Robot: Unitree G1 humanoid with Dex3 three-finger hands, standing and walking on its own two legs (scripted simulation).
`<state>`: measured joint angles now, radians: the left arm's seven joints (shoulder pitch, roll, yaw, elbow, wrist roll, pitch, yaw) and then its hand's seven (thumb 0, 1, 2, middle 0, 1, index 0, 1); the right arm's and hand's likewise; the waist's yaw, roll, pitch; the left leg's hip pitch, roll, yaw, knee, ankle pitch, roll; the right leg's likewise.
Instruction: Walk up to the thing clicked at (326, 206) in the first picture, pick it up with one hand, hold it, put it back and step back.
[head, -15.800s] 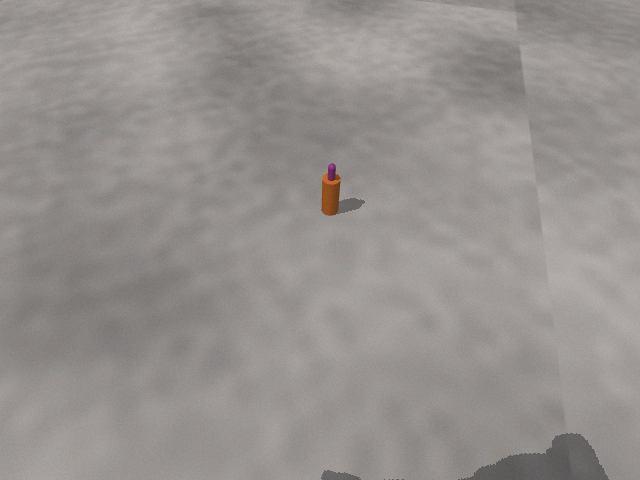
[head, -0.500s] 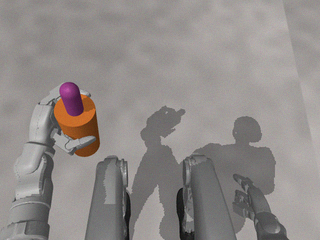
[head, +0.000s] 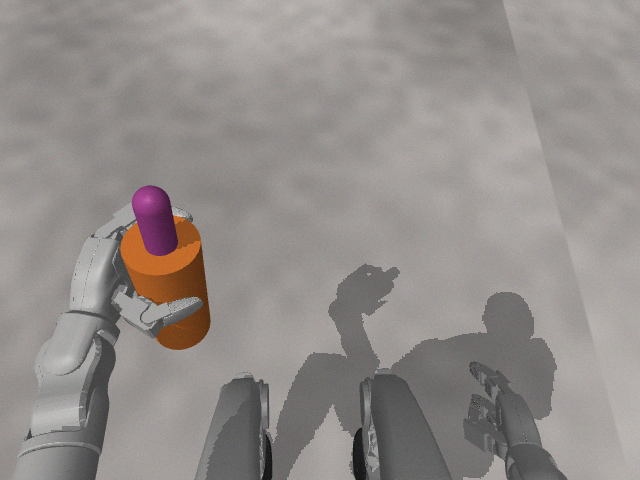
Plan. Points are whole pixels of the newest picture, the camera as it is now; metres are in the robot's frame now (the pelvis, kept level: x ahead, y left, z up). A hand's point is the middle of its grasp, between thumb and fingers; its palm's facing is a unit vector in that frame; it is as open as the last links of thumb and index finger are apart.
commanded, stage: lift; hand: left
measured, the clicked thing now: (169, 272) +0.34 +0.17 +0.04
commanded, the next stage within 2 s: hold in 1.20 s
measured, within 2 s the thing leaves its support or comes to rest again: neither
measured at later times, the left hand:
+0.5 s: hand (135, 219) +0.36 +0.17 +0.14, palm faces -0.16 -0.99 -0.01, open 10.8 cm
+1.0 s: hand (134, 191) +0.36 +0.16 +0.17, palm faces -0.16 -0.99 +0.00, open 10.9 cm
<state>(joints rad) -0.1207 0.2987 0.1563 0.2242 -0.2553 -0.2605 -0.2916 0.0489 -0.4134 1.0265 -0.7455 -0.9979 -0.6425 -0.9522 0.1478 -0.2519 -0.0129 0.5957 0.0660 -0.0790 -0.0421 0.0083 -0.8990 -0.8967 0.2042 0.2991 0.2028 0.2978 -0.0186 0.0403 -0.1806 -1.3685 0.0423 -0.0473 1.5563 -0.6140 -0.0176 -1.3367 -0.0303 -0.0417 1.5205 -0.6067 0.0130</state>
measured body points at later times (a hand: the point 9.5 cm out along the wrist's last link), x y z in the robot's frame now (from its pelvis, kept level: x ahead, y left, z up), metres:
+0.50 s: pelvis +0.03 +0.01 +0.09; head +0.11 +0.01 +0.53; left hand +0.36 +0.22 +0.14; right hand +0.17 -0.25 -0.02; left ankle +0.05 +0.13 -0.56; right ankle +0.06 -0.13 -0.56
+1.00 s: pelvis +0.04 +0.00 +0.12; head +0.10 +0.00 +0.57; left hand +0.37 +0.21 +0.17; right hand +0.18 -0.25 +0.02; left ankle +0.05 +0.13 -0.56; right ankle +0.06 -0.13 -0.56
